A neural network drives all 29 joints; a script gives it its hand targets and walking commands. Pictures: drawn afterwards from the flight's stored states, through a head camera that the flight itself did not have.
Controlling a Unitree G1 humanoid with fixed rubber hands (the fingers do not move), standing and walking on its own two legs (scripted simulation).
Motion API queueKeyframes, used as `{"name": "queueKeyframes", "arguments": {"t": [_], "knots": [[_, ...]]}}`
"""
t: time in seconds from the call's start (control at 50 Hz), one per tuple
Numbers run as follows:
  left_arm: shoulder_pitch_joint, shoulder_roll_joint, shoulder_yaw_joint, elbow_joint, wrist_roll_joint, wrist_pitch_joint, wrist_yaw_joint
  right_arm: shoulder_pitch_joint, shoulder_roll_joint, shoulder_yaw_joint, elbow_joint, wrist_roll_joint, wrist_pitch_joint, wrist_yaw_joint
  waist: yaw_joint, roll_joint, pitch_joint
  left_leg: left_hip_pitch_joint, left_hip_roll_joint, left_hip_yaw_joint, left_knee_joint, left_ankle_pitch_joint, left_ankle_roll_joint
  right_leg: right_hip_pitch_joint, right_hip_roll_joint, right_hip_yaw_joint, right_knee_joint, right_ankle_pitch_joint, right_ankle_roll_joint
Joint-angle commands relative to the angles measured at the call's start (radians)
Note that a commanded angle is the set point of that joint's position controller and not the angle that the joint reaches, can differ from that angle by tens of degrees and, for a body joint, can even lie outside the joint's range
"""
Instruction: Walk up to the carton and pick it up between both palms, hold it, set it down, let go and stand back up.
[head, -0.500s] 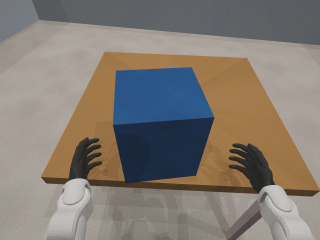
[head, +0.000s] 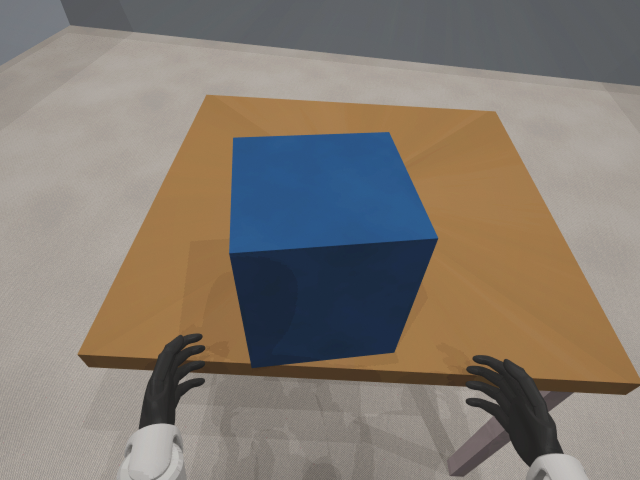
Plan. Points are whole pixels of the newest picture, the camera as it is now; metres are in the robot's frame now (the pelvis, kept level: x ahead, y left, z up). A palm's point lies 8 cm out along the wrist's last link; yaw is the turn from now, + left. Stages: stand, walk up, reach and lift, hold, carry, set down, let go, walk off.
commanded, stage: set down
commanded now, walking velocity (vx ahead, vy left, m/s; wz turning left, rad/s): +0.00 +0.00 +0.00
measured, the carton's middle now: (319, 252) +0.41 +0.04 +0.06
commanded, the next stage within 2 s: let go in 1.08 s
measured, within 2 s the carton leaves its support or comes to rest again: neither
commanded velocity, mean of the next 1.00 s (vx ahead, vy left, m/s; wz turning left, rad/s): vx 0.00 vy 0.00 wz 0.00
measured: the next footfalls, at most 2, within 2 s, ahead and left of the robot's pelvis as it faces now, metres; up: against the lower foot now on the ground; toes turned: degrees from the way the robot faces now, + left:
none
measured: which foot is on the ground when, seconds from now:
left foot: down 0.00-1.00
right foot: down 0.00-1.00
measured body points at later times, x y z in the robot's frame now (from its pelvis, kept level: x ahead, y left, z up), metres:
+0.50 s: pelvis +0.01 +0.01 +0.00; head +0.02 +0.02 +0.45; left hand +0.19 +0.23 -0.03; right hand +0.20 -0.21 -0.03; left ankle +0.01 +0.13 -0.75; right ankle +0.00 -0.10 -0.75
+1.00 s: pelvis +0.01 +0.02 +0.00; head +0.01 +0.02 +0.45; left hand +0.17 +0.25 -0.08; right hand +0.18 -0.20 -0.08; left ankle +0.01 +0.13 -0.75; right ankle +0.00 -0.09 -0.75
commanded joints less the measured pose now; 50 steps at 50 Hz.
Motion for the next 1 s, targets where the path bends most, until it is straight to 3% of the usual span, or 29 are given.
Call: {"name": "queueKeyframes", "arguments": {"t": [0.0,0.14,0.44,0.56,0.58,0.6,0.66,0.76,0.98], "knots": [[-0.094,0.044,0.013,-0.165,0.009,-0.051,-0.008,-0.090,-0.135,-0.079,-0.144,-0.008,-0.052,-0.004,0.000,-0.027,-0.095,0.098,-0.021,0.002,-0.008,0.100,0.020,-0.061,-0.031,0.026,-0.085,0.072,-0.008],[-0.049,0.064,0.022,-0.133,0.020,-0.067,-0.028,-0.047,-0.133,-0.079,-0.104,-0.026,-0.063,0.003,0.000,0.006,-0.107,0.124,-0.022,0.000,0.001,0.157,0.010,-0.055,-0.022,0.009,-0.085,0.126,-0.015],[-0.007,0.113,0.027,0.034,0.018,-0.115,-0.064,-0.020,-0.096,-0.078,0.037,-0.115,-0.111,0.005,-0.016,-0.002,-0.094,0.112,-0.022,0.005,0.024,0.189,0.006,-0.051,-0.025,-0.010,-0.082,0.178,-0.006],[-0.027,0.133,0.036,0.139,0.021,-0.103,-0.086,-0.035,-0.069,-0.070,0.124,-0.154,-0.104,-0.003,-0.020,-0.001,-0.058,0.100,-0.024,0.009,0.018,0.141,0.009,-0.072,-0.035,-0.009,-0.093,0.127,-0.001],[-0.045,0.143,0.042,0.093,0.010,-0.107,-0.083,-0.053,-0.076,-0.077,0.086,-0.150,-0.108,-0.003,-0.010,0.000,-0.083,0.101,-0.022,0.009,0.015,0.143,0.010,-0.065,-0.033,-0.013,-0.090,0.125,0.002],[-0.040,0.141,0.038,0.142,0.012,-0.101,-0.090,-0.046,-0.066,-0.075,0.128,-0.165,-0.103,-0.007,-0.021,-0.012,-0.061,0.095,-0.024,0.011,0.014,0.125,0.012,-0.072,-0.034,-0.013,-0.091,0.115,0.005],[-0.069,0.162,0.046,0.145,0.010,-0.103,-0.096,-0.067,-0.052,-0.075,0.143,-0.183,-0.107,-0.011,-0.010,0.006,-0.084,0.096,-0.023,0.014,0.018,0.128,0.009,-0.073,-0.034,-0.019,-0.085,0.103,0.004],[-0.073,0.177,0.046,0.219,0.016,-0.089,-0.113,-0.080,-0.038,-0.078,0.224,-0.214,-0.106,-0.021,-0.021,0.032,-0.076,0.107,-0.021,0.014,0.028,0.126,0.002,-0.088,-0.032,-0.030,-0.085,0.084,0.002],[-0.138,0.220,0.046,0.320,0.009,-0.074,-0.145,-0.139,-0.004,-0.088,0.325,-0.274,-0.119,-0.046,-0.031,0.024,-0.086,0.096,-0.018,0.012,0.049,0.109,0.000,-0.098,-0.033,-0.049,-0.062,0.080,0.017]]}}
